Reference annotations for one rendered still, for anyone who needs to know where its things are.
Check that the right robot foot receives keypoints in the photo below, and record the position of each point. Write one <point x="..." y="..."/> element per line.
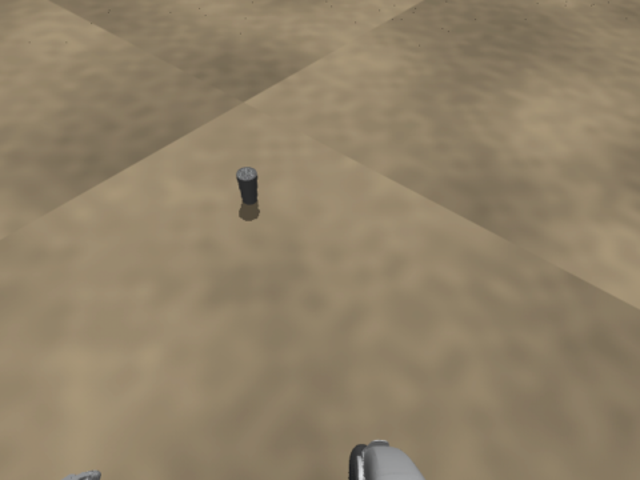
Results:
<point x="355" y="452"/>

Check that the cup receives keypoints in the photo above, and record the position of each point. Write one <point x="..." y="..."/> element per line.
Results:
<point x="247" y="180"/>

